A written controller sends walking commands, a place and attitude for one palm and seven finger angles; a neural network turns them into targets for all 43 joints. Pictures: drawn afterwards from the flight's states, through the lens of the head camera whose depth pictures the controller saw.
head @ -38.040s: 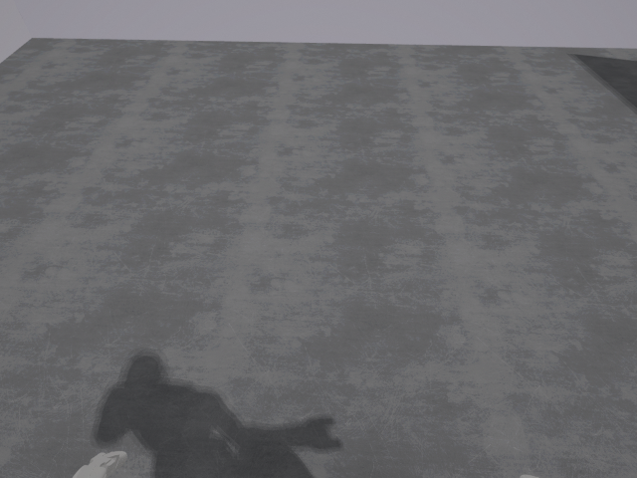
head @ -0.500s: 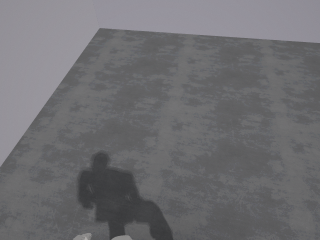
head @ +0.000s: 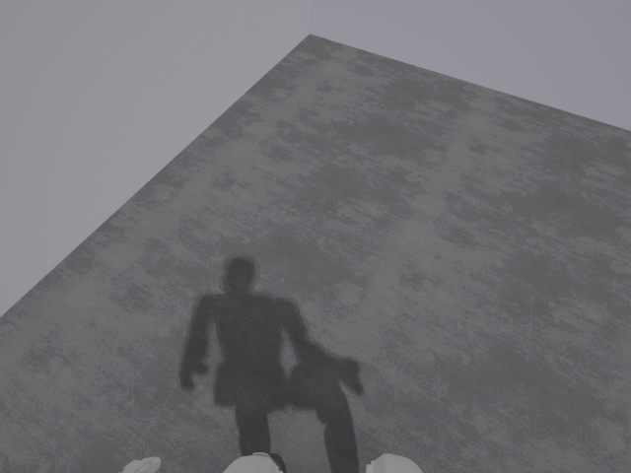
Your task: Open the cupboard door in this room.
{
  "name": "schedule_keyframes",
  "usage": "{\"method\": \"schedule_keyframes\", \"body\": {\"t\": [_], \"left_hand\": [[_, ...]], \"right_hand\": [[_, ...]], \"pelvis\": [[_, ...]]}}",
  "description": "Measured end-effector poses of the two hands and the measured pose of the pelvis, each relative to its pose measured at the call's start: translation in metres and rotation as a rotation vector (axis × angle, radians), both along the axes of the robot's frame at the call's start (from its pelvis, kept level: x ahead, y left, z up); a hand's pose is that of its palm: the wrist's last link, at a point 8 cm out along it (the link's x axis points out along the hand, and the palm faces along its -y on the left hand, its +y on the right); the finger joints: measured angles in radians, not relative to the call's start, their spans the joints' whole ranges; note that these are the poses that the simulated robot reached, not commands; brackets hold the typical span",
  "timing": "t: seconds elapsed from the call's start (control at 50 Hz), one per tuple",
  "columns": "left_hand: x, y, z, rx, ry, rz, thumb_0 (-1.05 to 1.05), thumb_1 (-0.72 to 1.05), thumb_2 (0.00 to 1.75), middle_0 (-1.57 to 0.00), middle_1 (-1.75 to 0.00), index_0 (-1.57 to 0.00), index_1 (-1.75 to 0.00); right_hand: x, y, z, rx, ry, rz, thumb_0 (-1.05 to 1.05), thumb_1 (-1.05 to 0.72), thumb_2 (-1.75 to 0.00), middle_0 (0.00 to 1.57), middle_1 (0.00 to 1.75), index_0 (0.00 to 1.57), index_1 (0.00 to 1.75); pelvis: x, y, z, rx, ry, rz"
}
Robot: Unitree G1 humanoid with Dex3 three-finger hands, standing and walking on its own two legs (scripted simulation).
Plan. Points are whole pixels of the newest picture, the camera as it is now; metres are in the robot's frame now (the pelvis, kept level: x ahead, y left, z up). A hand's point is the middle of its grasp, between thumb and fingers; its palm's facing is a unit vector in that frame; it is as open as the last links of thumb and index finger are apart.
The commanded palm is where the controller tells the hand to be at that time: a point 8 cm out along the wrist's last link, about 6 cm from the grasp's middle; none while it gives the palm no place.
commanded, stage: turn to face it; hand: left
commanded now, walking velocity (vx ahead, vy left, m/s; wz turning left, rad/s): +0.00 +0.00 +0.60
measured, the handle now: out of the picture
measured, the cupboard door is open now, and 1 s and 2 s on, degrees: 49 49 49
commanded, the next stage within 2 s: none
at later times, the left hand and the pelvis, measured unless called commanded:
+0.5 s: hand out of the picture -0.01 +0.14 -0.17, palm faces +0.35 -0.91 -0.22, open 7.4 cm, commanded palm none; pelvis +0.02 -0.05 +0.00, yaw +20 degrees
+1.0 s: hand out of the picture -0.01 +0.13 -0.15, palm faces +0.58 -0.76 -0.28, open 7.4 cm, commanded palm none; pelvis +0.04 -0.09 +0.00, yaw +37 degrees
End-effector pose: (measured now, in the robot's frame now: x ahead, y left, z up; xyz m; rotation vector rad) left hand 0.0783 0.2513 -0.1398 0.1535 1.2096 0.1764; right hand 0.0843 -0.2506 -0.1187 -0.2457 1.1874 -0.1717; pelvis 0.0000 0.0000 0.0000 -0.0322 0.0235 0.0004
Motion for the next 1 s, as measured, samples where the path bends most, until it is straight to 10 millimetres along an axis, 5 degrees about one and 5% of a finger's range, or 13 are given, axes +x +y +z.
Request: {"method": "schedule_keyframes", "body": {"t": [0.16, 0.34, 0.46, 0.58, 0.78, 0.88, 1.0], "left_hand": [[0.004, -0.017, 0.022, 0.072, -0.074, 0.060, 0.00, 0.91, 0.90, -0.20, -0.30, -0.19, -0.30], [-0.055, -0.055, 0.028, 0.071, 0.014, 0.186, 0.00, 0.90, 0.90, -0.20, -0.30, -0.20, -0.30], [-0.093, -0.067, 0.010, 0.009, 0.058, 0.290, 0.01, 0.90, 0.90, -0.20, -0.30, -0.20, -0.30], [-0.127, -0.054, -0.017, -0.017, 0.118, 0.388, 0.01, 0.90, 0.90, -0.20, -0.30, -0.20, -0.30], [-0.104, -0.042, 0.016, 0.059, -0.030, 0.469, 0.01, 0.91, 0.90, -0.20, -0.30, -0.19, -0.30], [-0.104, -0.057, 0.021, 0.123, -0.071, 0.509, 0.00, 0.91, 0.90, -0.20, -0.30, -0.19, -0.30], [-0.128, -0.091, 0.026, 0.081, -0.005, 0.592, 0.00, 0.90, 0.90, -0.20, -0.30, -0.20, -0.30]], "right_hand": [[0.017, -0.028, -0.011, 0.054, 0.023, 0.050, 0.00, -0.90, -0.90, 0.21, 0.30, 0.21, 0.30], [0.059, -0.058, -0.005, 0.046, 0.051, 0.152, 0.00, -0.90, -0.90, 0.20, 0.30, 0.20, 0.30], [0.106, -0.039, 0.002, 0.011, 0.027, 0.290, 0.01, -0.91, -0.90, 0.20, 0.30, 0.20, 0.30], [0.144, -0.002, 0.005, -0.013, -0.080, 0.416, 0.00, -0.90, -0.90, 0.20, 0.30, 0.20, 0.30], [0.145, 0.002, 0.005, 0.010, -0.023, 0.502, 0.00, -0.90, -0.90, 0.20, 0.30, 0.21, 0.30], [0.160, -0.010, -0.015, 0.042, 0.008, 0.525, 0.00, -0.90, -0.90, 0.21, 0.30, 0.21, 0.30], [0.178, -0.005, -0.008, 0.037, 0.046, 0.586, 0.00, -0.90, -0.90, 0.20, 0.30, 0.20, 0.30]], "pelvis": [[0.004, -0.038, 0.001, 0.003, 0.014, 0.102], [0.015, -0.064, 0.009, 0.066, -0.003, 0.229], [0.019, -0.061, 0.005, 0.072, -0.007, 0.316], [0.016, -0.051, -0.010, 0.051, -0.010, 0.387], [0.020, -0.069, 0.003, 0.012, -0.013, 0.498], [0.032, -0.088, -0.007, 0.034, 0.004, 0.555], [0.038, -0.090, 0.004, 0.051, 0.003, 0.649]]}}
